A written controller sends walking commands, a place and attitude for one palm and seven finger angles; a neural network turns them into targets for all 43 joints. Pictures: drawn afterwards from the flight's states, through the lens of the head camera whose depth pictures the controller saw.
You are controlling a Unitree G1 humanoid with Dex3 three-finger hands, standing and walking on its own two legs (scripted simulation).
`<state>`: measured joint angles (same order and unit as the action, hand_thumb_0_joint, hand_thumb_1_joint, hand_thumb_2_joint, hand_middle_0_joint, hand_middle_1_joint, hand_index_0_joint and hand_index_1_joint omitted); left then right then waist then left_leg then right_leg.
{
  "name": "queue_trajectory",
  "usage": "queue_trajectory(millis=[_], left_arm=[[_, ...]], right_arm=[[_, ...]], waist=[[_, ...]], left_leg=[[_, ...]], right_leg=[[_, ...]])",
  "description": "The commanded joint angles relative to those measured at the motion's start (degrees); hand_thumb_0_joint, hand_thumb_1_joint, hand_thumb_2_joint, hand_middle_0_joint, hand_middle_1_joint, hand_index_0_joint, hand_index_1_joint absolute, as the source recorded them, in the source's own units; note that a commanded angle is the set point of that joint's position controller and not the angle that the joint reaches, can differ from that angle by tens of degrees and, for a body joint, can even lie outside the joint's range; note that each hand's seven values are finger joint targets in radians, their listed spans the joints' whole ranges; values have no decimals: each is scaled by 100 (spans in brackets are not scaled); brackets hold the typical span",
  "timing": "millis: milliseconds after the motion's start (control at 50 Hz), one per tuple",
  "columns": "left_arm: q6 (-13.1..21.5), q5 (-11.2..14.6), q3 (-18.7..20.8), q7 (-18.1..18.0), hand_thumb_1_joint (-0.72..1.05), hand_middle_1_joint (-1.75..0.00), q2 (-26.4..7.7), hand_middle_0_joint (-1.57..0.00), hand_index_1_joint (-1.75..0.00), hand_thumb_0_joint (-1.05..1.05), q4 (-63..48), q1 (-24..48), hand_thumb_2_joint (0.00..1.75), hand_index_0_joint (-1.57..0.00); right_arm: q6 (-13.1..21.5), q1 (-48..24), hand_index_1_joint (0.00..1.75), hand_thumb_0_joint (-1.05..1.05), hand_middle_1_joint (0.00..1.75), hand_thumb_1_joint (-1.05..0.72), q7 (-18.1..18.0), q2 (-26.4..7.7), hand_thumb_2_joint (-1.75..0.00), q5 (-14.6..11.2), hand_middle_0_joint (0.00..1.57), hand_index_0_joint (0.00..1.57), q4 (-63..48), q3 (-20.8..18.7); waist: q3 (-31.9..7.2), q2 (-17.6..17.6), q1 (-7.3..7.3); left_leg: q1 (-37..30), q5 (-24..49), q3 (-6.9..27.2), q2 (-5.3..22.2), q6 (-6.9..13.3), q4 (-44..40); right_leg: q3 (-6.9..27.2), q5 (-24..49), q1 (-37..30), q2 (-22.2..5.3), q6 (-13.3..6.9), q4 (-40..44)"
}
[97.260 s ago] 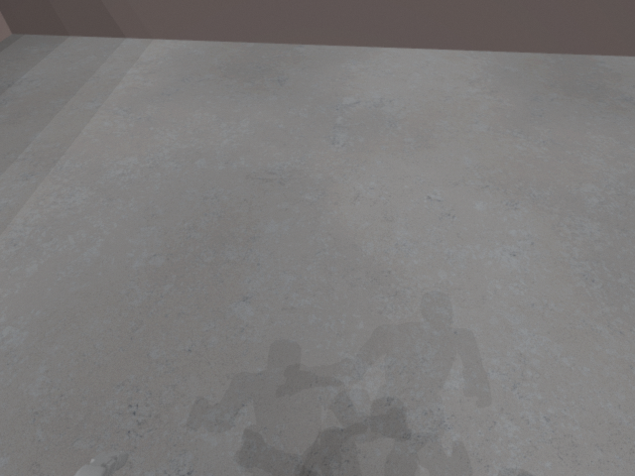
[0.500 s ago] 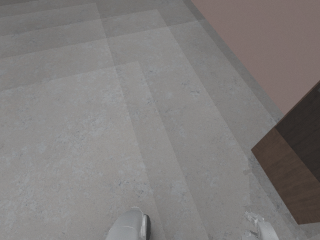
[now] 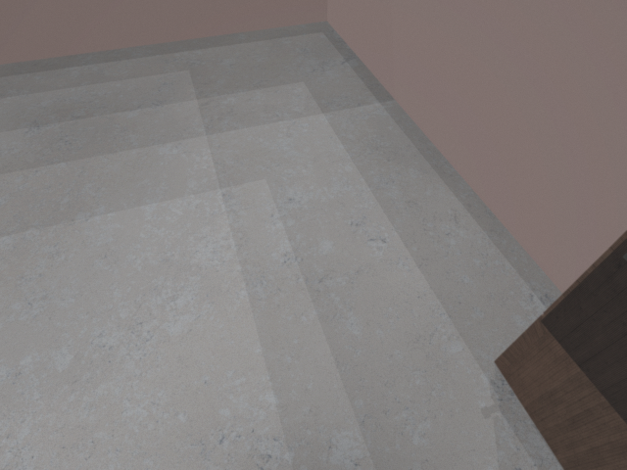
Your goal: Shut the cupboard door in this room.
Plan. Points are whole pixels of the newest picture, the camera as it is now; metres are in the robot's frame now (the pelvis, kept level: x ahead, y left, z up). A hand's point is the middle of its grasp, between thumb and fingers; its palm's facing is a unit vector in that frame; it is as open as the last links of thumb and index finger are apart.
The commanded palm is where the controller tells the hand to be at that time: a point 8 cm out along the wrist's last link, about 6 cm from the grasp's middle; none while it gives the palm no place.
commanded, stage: turn to face it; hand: left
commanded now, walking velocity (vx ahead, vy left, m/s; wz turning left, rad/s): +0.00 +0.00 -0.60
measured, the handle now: out of the picture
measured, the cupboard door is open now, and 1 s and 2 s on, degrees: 3 3 3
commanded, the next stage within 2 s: take the last steps up to it in 1.86 s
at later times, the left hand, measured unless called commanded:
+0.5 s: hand out of the picture +0.14 +0.22 -0.17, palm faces -0.18 -0.96 -0.22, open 7.4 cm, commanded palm none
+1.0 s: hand (240, 429) +0.20 +0.13 -0.15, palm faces -0.50 -0.83 -0.25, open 7.4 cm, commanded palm none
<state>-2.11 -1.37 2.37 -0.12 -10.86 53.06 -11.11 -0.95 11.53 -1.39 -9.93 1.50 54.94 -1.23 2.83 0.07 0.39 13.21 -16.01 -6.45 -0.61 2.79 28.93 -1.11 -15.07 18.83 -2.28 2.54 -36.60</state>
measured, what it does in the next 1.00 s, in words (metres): steps on the spot, turning right: right foot, then left foot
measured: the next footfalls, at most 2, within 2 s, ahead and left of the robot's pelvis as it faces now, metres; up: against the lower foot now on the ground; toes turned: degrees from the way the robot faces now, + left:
right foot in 0.02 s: +0.05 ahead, -0.12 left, +0.00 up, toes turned -3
left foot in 0.40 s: +0.11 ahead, +0.13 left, +0.00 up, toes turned -11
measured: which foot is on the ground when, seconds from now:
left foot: down 0.00-0.04, up 0.06-0.38, down 0.40-0.74, up 0.76-1.00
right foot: up 0.00-0.00, down 0.02-0.40, up 0.42-0.74, down 0.76-1.00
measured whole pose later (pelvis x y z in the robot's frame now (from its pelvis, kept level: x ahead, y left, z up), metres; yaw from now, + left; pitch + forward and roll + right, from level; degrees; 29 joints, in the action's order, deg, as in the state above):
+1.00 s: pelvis +0.03 +0.00 +0.00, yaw -32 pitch +0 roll +1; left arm -2.3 -1.4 2.9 0.4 -11.7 50.6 -11.1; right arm -3.6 9.7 -0.9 -15.3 1.0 50.9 -3.6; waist 5.7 -0.7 0.0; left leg 27.2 -23.4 -1.2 4.0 -5.0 56.1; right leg 2.9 -14.7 15.1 1.3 -1.6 -29.4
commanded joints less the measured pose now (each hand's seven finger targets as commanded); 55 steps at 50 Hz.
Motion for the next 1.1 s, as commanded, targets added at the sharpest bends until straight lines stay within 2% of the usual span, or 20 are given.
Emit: queue_trajectory(millis=[0,20,60,140,260,340,380,400,460,520,620,680,700,720,740,780,800,860,1000,1080], left_arm=[[157,-58,270,-55,90,-30,-998,-20,-30,0,-153,-717,90,-20],[188,-45,315,-67,90,-30,-1291,-20,-30,0,-133,-776,90,-20],[191,-37,362,-167,90,-30,-1119,-20,-30,0,-115,-740,90,-20],[145,19,407,-216,90,-30,-994,-20,-30,0,-210,-557,90,-20],[86,-30,497,-140,90,-30,-1173,-20,-30,0,-268,-396,90,-20],[12,39,487,-84,90,-30,-1095,-20,-30,0,-413,104,90,-20],[-11,110,368,-4,90,-30,-561,-20,-30,0,-603,-56,90,-20],[-36,55,380,4,90,-30,-772,-20,-30,0,-639,154,90,-20],[-100,3,461,153,90,-30,-834,-20,-30,0,-515,97,90,-20],[-135,28,390,236,90,-30,-709,-20,-30,0,-567,33,90,-20],[-78,27,312,255,90,-30,-640,-20,-30,0,-754,332,90,-20],[-14,30,338,241,90,-30,-733,-20,-30,0,-689,-36,90,-20],[34,6,392,221,90,-30,-973,-20,-30,0,-567,-403,90,-20],[128,-57,499,146,90,-30,-1608,-20,-30,0,-494,-670,90,-20],[132,3,544,58,90,-30,-1897,-20,-30,0,-422,-903,90,-20],[108,-2,505,-50,90,-30,-1592,-20,-30,0,-549,-515,90,-20],[89,2,477,-73,90,-30,-1489,-20,-30,0,-629,-180,90,-20],[117,18,393,-69,90,-30,-1303,-20,-30,0,-737,53,90,-20],[81,-24,467,-42,90,-30,-1429,-20,-30,0,-644,-102,90,-20],[6,50,452,-21,90,-30,-1288,-20,-30,0,-718,314,90,-20]], right_arm=[[25,194,30,0,30,-90,-31,-678,-90,-108,20,20,-350,-273],[1,175,30,0,30,-90,3,-528,-90,-96,20,20,-431,-239],[-59,-33,30,0,30,-90,-53,-548,-90,-64,20,20,-451,-233],[-68,-166,30,0,30,-90,-38,-560,-90,-115,20,20,-438,-250],[-62,-212,30,0,30,-90,-49,-506,-90,-129,20,20,-581,-257],[45,530,30,0,30,-90,-99,-708,-90,-140,20,20,-426,-291],[129,713,30,0,30,-90,-133,-1622,-90,-13,20,20,-489,-444],[80,697,30,0,30,-90,-147,-1628,-90,33,20,20,-536,-424],[82,-81,30,0,30,-90,-141,-1313,-90,55,20,20,-809,-307],[58,-163,30,0,30,-90,-144,-1274,-90,50,20,20,-836,-302],[35,218,30,0,30,-90,-69,-1420,-90,34,20,20,-704,-411],[8,-4,30,0,30,-90,-28,-1498,-90,0,20,20,-744,-457],[1,-80,30,0,30,-90,1,-1434,-90,-42,20,20,-784,-461],[-20,-73,30,0,30,-90,42,-1009,-90,-98,20,20,-956,-382],[-57,-485,30,0,30,-90,23,-900,-90,-71,20,20,-1179,-310],[-111,-465,30,0,30,-90,-18,-945,-90,-83,20,20,-1079,-310],[-105,-436,30,0,30,-90,-21,-1001,-90,-74,20,20,-1019,-315],[-116,-273,30,0,30,-90,38,-930,-90,-65,20,20,-851,-299],[-71,-319,30,0,30,-90,10,-818,-90,-104,20,20,-942,-282],[48,461,30,0,30,-90,-57,-922,-90,-130,20,20,-703,-289]], waist=[[-322,864,66],[-241,1392,86],[-583,1401,140],[-815,573,111],[-605,819,107],[-697,703,-314],[-736,-1931,-321],[-477,-1408,-396],[25,-1020,-27],[-171,-1161,11],[-380,-1325,-205],[-518,-1127,48],[-670,-594,236],[-746,1098,361],[-625,1732,532],[-452,1347,292],[-370,1557,175],[-520,834,-3],[-524,799,85],[-614,675,-318]], left_leg=[[709,38,157,589,-199,758],[1140,-1410,-74,89,-410,1672],[1719,-1713,596,216,-434,2898],[1830,-1076,706,298,-583,3113],[1119,-935,587,156,-625,1595],[-662,404,573,185,-568,-386],[-1399,1362,2747,2455,281,-1316],[-745,1547,2755,2777,686,-1271],[-110,1605,1713,2159,621,-1225],[-416,1991,860,1861,482,-923],[-713,2252,521,1954,426,-588],[-348,2020,245,1922,121,98],[54,1436,-44,1653,-159,778],[1296,-522,-447,927,-545,2072],[2103,-2208,20,426,-655,3200],[2405,-1525,784,674,-615,3887],[2441,-1251,768,704,-666,3919],[1868,-708,625,596,-766,3482],[1231,-828,557,304,-740,1762],[-498,350,553,278,-641,-311]], right_leg=[[1637,2273,-1004,-1003,-577,1416],[2333,3235,-1072,-1797,-1201,1719],[2387,3965,-1673,-1606,-1624,1552],[1751,4003,-1991,-1159,-1375,1310],[2034,3115,-1289,-932,-1325,1320],[1892,1931,-64,-431,-761,802],[543,-1835,1393,711,-151,-1114],[526,-2100,1208,448,-118,-2104],[352,-1416,1217,162,11,-2877],[-18,-1235,934,111,70,-2157],[-387,-958,432,235,-4,-808],[-443,-39,-516,254,-136,501],[-226,679,-1205,92,-233,1173],[1507,1874,-2016,-1189,-674,1798],[2653,3512,-1855,-2000,-1341,1723],[2303,2334,-1510,-1687,-1519,1815],[2190,2201,-1421,-1485,-1460,1768],[1462,2793,-1174,-1036,-1243,1471],[2065,2298,-954,-998,-1354,1401],[2002,1578,120,-541,-811,851]])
